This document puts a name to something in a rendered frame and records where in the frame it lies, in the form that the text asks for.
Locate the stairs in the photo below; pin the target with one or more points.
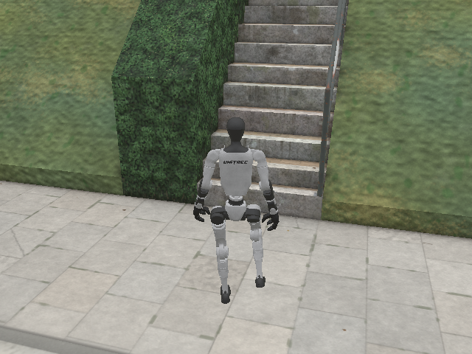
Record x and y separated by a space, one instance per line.
277 86

